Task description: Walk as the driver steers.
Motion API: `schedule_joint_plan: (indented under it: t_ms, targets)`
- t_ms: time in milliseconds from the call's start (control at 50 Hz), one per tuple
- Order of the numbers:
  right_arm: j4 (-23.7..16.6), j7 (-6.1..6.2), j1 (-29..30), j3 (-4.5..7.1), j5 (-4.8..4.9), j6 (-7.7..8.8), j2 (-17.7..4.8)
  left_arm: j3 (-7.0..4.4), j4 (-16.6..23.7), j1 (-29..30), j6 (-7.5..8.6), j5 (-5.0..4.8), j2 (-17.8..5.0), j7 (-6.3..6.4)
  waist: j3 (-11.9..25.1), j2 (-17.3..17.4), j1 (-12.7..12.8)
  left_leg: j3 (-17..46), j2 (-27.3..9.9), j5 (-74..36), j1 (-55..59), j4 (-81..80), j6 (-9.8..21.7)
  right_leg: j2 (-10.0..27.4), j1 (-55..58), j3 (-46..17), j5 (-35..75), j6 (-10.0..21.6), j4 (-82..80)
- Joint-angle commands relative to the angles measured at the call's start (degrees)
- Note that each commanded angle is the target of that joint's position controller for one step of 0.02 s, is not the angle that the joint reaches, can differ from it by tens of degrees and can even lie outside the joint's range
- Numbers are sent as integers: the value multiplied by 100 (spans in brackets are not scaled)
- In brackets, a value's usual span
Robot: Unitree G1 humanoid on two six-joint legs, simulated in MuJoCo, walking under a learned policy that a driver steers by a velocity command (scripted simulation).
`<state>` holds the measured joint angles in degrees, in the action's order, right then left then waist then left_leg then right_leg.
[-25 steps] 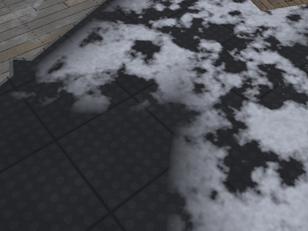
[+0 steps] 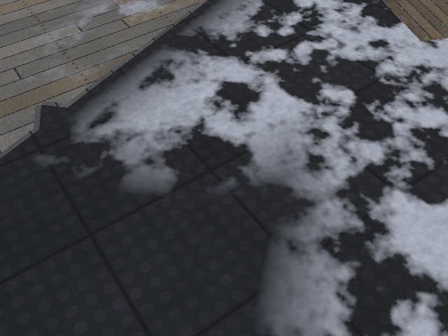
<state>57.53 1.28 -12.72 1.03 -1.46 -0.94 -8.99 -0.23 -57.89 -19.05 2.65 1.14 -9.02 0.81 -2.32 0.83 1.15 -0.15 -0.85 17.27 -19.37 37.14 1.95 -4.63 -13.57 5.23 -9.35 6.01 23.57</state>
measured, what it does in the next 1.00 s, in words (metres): steps on the spot: left foot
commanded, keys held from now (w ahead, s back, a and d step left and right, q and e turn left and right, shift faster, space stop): no key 0.74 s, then w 0.26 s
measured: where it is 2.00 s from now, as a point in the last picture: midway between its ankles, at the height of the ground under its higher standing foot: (218, 305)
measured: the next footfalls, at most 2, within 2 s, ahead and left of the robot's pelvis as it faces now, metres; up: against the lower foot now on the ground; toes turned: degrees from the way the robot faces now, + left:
left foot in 0.04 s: +0.07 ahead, +0.12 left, +0.00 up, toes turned +0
left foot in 1.10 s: +0.15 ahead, +0.14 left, +0.00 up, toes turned +4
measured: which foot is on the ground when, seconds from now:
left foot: up 0.00-0.02, down 0.04-0.84, up 0.86-1.00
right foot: down 0.00-1.00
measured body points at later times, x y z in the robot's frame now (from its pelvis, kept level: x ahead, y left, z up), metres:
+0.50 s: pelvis +0.03 +0.01 +0.01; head +0.03 +0.01 +0.45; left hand +0.02 +0.22 -0.16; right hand +0.01 -0.19 -0.16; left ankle +0.03 +0.12 -0.74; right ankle +0.04 -0.06 -0.74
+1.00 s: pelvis +0.06 +0.02 +0.01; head +0.06 +0.04 +0.46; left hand -0.02 +0.25 -0.16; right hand +0.06 -0.19 -0.15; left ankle +0.05 +0.12 -0.71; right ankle +0.04 -0.06 -0.74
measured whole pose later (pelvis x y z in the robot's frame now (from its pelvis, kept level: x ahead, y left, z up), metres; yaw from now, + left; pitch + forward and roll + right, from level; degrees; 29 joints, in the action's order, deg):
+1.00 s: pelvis +0.06 +0.02 +0.01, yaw +0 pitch +0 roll +0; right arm 63.4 -0.1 -19.0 0.5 -1.9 1.9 -7.3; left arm -2.4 -66.2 -25.6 1.3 1.1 -9.6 1.6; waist 1.4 -2.0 1.6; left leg -3.9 -0.2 24.2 -19.0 43.6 4.1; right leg -2.6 -7.7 3.2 -13.4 3.7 21.2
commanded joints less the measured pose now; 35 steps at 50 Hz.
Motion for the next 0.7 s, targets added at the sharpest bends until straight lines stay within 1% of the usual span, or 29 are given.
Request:
schedule_joint_plan:
  t_ms: [20, 40, 60, 80, 100, 140, 160, 200, 240, 460, 700]
  targets:
    - [113, 47, -584, 4, -25, 34, -251, -71, 194, 48, -44, -45, -579, 58, -101, -277, -280, -13, 23, -414, 1339, -1077, 95, 1452, -1062, -1484, -1126, 345, -955]
    - [168, 71, -721, -7, -46, 99, -326, -45, 156, -66, -36, -35, -501, 60, -105, -97, -276, 376, -321, -688, 1608, -1428, 130, 1372, -1162, -1504, -1178, 149, -859]
    - [170, 93, -642, 15, -27, 168, -580, -28, 120, -367, -31, -84, -344, 45, -187, 291, -14, 890, -737, -880, 1507, -1581, 250, 999, -1155, -1222, -1045, -38, -699]
    - [255, 74, -490, 11, 67, 194, -525, -4, -13, -513, -65, -104, -205, 40, -272, 719, 66, 989, -797, -513, 698, -1818, 362, 652, -411, -788, -592, -138, -518]
    - [253, 54, -431, -58, 95, 230, -272, -32, -86, -429, -93, -83, -325, 51, -269, 470, 48, 934, -703, -256, 352, -1992, 278, 675, 61, -826, -323, -172, -427]
    - [321, 73, -384, -49, 122, 255, -318, -49, -158, -395, -107, -54, -373, 57, -216, 361, 56, 679, -479, -478, 379, -1952, 148, 799, 343, -919, -34, -160, -427]
    - [367, 91, -439, -54, 128, 257, -294, -55, -190, -381, -106, -40, -394, 56, -196, 271, 32, 613, -440, -647, 509, -1899, 137, 841, 315, -951, 16, -147, -451]
    - [451, 99, -543, -59, 126, 248, -252, -27, -270, -368, -90, -50, -309, 76, -162, 82, -10, 571, -432, -833, 731, -1830, 150, 881, 232, -972, 20, -154, -515]
    - [516, 99, -601, -68, 113, 237, -227, -13, -340, -327, -90, -58, -258, 99, -175, -24, -38, 558, -435, -887, 788, -1814, 161, 888, 231, -968, 33, -171, -551]
    - [806, 127, -799, -129, 99, 203, -138, 26, -627, -324, -125, -67, -158, 156, -205, -85, -64, 495, -412, -960, 832, -1826, 135, 938, 357, -983, 161, -172, -575]
    - [978, 142, -970, -175, 97, 170, -58, 60, -791, -401, -134, -69, -94, 174, -298, -59, -79, 462, -399, -888, 844, -1823, 115, 960, 286, -1025, 63, -172, -641]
